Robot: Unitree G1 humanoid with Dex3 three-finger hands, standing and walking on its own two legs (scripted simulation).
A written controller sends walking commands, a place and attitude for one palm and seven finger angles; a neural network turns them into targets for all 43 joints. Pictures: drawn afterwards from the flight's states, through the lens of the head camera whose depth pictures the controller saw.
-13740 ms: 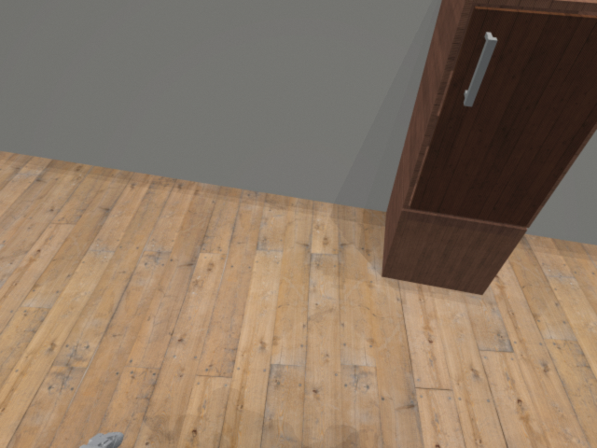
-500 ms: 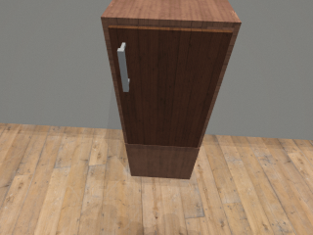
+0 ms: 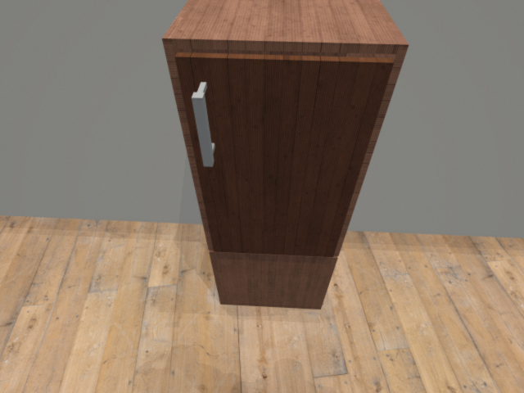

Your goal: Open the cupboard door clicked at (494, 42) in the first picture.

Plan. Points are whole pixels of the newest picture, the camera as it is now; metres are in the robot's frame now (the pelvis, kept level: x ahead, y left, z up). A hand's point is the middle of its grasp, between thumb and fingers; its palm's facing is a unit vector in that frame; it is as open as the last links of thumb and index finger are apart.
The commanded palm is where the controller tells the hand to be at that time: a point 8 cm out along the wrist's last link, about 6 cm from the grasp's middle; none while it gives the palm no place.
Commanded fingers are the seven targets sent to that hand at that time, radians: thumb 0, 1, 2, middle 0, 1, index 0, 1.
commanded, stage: raise the hand with hooked fingers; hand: left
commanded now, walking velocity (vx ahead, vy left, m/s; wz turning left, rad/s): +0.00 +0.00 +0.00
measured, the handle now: (205, 126) +0.54 +0.14 +0.13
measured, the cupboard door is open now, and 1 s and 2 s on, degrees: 0 0 0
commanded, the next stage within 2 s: none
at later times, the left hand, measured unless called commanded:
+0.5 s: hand (141, 380) +0.15 +0.19 -0.04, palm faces +0.04 -1.00 -0.04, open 8.5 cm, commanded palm +0.13 +0.25 -0.01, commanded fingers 0.00 0.41 0.69 -0.23 -0.62 -0.23 -0.62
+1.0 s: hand (93, 316) +0.20 +0.24 +0.06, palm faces +0.09 -0.99 -0.06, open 11.5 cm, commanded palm +0.18 +0.28 +0.06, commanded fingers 0.00 -0.17 0.44 -0.28 -0.99 -0.28 -0.99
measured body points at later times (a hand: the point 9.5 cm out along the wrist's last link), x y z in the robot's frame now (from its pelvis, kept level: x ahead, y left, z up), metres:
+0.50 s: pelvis +0.01 -0.03 -0.05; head +0.04 -0.02 +0.40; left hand +0.15 +0.24 -0.03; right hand +0.25 -0.27 -0.09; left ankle +0.02 +0.11 -0.74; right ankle +0.01 -0.14 -0.74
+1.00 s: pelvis +0.00 -0.02 -0.04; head +0.02 -0.02 +0.41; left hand +0.19 +0.30 +0.06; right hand +0.15 -0.26 -0.11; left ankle +0.02 +0.11 -0.74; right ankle +0.01 -0.14 -0.74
